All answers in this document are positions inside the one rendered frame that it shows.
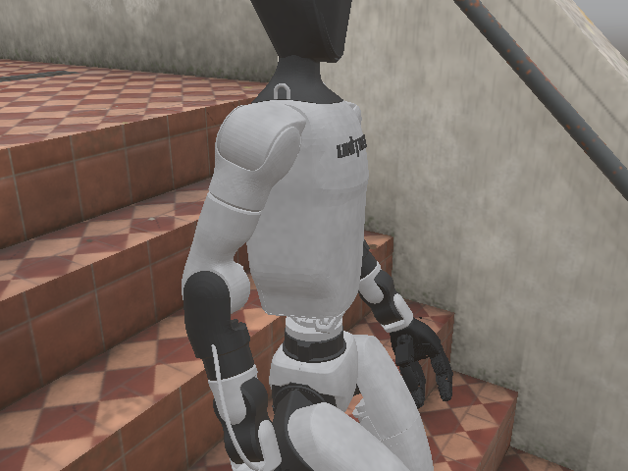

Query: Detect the stairs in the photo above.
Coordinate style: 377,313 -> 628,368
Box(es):
0,97 -> 574,471

